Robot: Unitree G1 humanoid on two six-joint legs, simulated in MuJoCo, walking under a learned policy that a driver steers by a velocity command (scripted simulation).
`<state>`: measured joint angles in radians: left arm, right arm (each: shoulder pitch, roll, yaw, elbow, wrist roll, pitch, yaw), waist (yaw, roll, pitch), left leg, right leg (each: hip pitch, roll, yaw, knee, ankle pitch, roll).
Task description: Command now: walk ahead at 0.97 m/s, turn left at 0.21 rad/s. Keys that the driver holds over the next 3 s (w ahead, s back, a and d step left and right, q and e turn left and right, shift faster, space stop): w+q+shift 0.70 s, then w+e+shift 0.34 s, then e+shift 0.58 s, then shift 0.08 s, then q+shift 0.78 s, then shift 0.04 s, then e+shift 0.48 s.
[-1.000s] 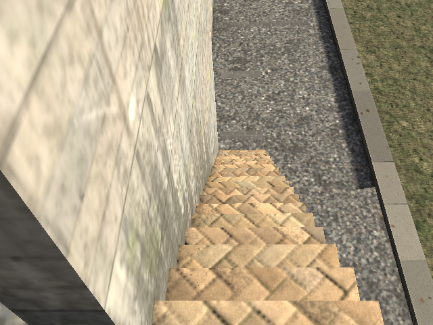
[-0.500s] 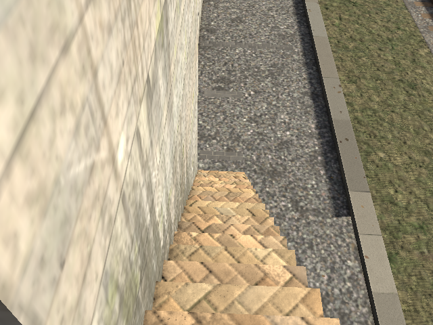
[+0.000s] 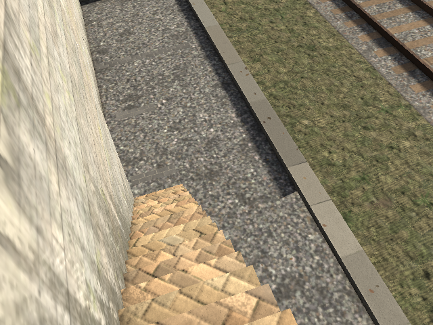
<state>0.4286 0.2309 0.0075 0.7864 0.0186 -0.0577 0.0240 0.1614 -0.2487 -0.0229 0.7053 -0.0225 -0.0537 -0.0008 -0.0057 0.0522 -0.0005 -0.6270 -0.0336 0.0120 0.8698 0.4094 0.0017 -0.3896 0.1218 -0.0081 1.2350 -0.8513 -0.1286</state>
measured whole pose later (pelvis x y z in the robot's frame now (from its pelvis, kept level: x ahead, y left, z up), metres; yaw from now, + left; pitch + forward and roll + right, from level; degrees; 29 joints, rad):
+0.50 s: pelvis +0.32 +0.01 -0.36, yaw +22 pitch -1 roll -2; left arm 0.36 0.25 0.02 0.82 0.04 -0.11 -0.03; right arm 0.27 -0.22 -0.04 0.81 0.01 0.01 -0.05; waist -0.01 -0.02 -0.01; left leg -0.87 -0.10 -0.07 2.01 -0.55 0.16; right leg -0.30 -0.02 -0.09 0.84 -0.47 -0.03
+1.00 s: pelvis +0.56 +0.20 -0.61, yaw +34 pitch -1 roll +1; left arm 0.22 0.23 0.02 0.87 0.06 0.07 -0.04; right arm 0.59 -0.18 -0.02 1.16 0.06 -0.17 -0.06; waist -0.01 -0.06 0.03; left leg -0.31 0.01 0.15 1.06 -0.72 0.04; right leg -0.79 -0.02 0.16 1.14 0.35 0.02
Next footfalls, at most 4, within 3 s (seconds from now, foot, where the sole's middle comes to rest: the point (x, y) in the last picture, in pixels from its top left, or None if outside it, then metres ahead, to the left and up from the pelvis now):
0.10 left None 0.08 0.05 -0.88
0.38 right None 0.36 -0.11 -1.10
0.76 left None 0.48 0.25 -1.31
1.16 right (204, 321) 0.79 0.19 -1.52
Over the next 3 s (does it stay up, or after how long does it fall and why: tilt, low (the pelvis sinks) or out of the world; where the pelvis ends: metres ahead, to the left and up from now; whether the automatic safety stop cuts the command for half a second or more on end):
stays up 0.94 0.24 -0.96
